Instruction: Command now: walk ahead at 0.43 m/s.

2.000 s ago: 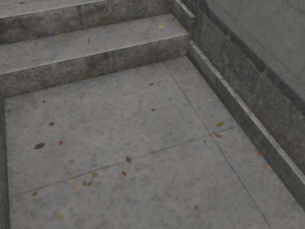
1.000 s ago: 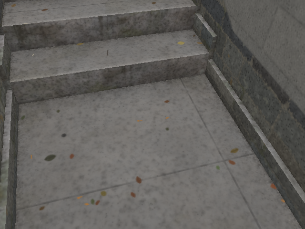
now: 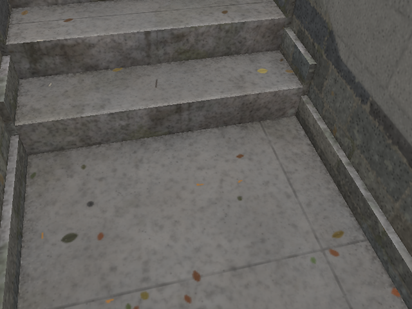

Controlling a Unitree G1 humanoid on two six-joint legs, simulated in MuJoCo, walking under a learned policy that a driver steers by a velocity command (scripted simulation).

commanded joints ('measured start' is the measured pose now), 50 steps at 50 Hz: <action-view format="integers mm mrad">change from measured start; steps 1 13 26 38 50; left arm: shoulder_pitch -248 -337 -252 -381 -277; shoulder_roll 309 92 254 53 63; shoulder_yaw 49 8 41 3 36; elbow -118 -329 -370 -281 -197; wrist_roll -11 -40 -68 -80 -92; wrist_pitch -24 -4 88 48 66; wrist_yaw -11 -4 71 42 66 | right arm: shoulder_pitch -2 88 287 162 91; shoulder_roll -29 -1 -7 -98 -108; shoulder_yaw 12 66 42 3 -13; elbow -96 45 90 137 205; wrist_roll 42 18 44 14 47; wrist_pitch -9 -96 -69 15 -20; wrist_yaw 30 -36 -78 -119 -108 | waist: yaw -190 21 8 -88 -29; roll -87 91 -118 -40 56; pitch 149 19 -284 -8 -10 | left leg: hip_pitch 402 222 216 507 394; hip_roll -55 221 -59 7 6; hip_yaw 9 -320 -54 -61 -71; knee -246 -903 -346 -560 -625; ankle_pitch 222 336 232 246 351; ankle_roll -58 131 -96 -166 -128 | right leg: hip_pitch -559 -836 49 -632 -387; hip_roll -162 -101 -242 -87 7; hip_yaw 10 134 268 135 15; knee -55 1227 354 109 318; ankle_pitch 550 85 870 -55 311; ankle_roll -179 -154 -266 -161 -87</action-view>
